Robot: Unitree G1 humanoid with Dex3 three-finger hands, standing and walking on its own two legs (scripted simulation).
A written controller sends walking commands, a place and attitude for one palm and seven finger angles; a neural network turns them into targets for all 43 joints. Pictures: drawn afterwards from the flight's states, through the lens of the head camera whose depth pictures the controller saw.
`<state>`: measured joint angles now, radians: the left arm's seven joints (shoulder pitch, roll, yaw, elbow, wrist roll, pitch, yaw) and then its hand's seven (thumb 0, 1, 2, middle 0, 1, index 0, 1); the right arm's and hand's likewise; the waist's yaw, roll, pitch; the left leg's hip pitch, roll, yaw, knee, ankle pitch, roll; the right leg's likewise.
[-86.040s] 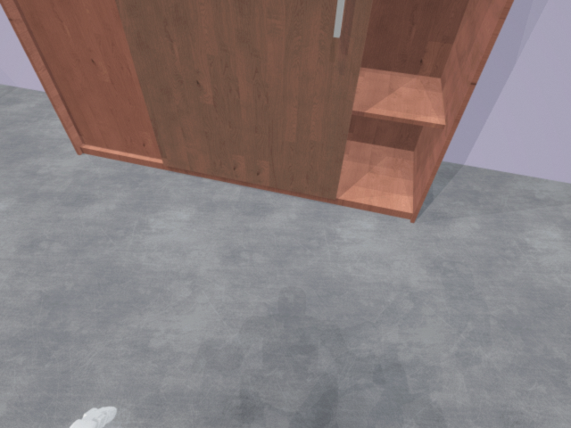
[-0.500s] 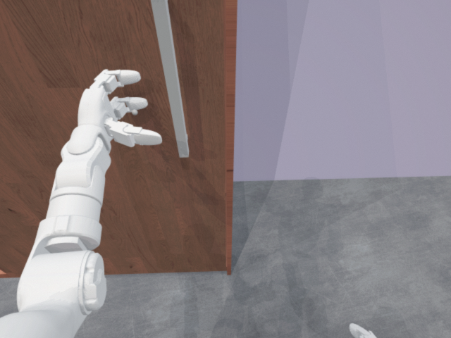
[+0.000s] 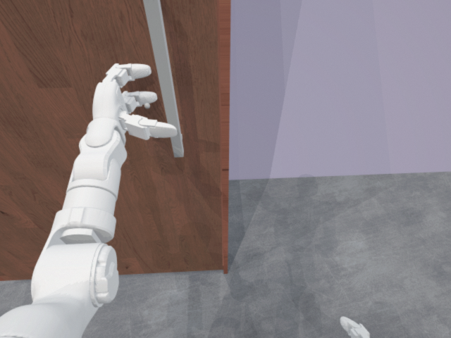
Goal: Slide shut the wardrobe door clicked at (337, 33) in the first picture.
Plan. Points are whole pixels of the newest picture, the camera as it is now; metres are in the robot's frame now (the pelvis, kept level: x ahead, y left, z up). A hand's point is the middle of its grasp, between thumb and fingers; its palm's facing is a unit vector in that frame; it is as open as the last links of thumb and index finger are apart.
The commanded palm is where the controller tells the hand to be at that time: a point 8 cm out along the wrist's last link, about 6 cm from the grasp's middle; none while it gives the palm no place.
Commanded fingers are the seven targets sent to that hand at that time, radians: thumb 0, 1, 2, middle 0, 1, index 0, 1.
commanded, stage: feel for the door with the fingertips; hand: left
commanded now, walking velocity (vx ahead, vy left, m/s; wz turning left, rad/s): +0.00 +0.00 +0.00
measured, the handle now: (169, 87) +0.50 +0.12 +0.21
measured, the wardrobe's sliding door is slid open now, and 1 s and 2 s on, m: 0.00 0.00 0.00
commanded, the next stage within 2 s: slide the fingers in behind the handle in 0.18 s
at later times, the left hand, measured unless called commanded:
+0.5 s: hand (144, 104) +0.45 +0.16 +0.20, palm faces +0.08 -1.00 +0.00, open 13.9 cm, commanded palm +0.43 +0.19 +0.20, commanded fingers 0.00 -0.50 0.30 -0.30 -1.20 -0.30 -1.20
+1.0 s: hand (159, 104) +0.45 +0.13 +0.21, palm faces +0.07 -1.00 +0.01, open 14.0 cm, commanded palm +0.42 +0.17 +0.20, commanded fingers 0.00 -0.50 0.30 -0.30 -1.20 -0.30 -1.20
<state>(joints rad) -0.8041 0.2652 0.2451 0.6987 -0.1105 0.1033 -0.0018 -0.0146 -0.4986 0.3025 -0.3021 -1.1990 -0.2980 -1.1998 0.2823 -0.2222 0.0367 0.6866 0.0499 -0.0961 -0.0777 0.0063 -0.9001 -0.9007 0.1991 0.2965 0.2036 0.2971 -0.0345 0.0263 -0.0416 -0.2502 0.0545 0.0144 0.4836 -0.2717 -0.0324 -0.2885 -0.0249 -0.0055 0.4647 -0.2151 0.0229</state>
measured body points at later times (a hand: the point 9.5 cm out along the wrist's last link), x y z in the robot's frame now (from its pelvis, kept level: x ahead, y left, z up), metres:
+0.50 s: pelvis -0.01 +0.01 +0.00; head +0.01 +0.00 +0.45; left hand +0.44 +0.21 +0.20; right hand +0.08 -0.24 -0.12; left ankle -0.01 +0.14 -0.74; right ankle +0.01 -0.14 -0.74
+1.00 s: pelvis +0.00 +0.00 +0.00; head +0.01 -0.01 +0.45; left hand +0.44 +0.18 +0.21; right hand +0.11 -0.24 -0.11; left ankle -0.01 +0.14 -0.74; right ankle +0.01 -0.14 -0.74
